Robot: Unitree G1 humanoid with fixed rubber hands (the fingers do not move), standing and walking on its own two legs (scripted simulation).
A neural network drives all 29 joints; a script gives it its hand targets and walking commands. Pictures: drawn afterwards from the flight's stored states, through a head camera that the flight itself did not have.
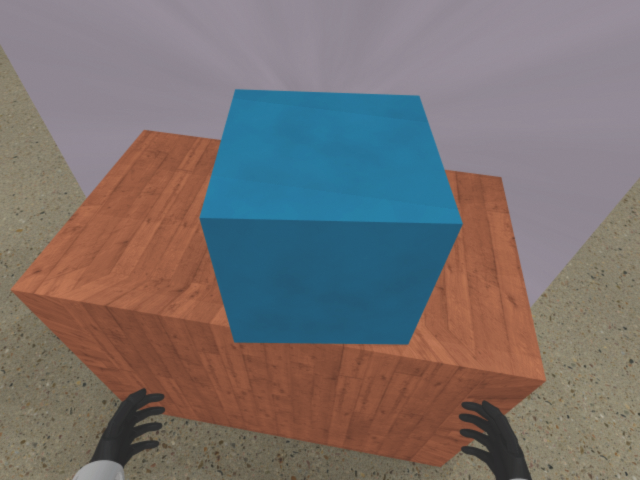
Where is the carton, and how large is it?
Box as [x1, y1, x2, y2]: [199, 89, 462, 344]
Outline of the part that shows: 235,89 199,217 234,342 407,344 462,224 419,96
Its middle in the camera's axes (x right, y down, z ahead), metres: +0.01 -0.04 +0.64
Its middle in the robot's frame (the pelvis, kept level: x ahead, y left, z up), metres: +0.50 -0.01 +0.01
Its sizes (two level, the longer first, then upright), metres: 0.296 0.288 0.298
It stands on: a pedestal, 0.64 m high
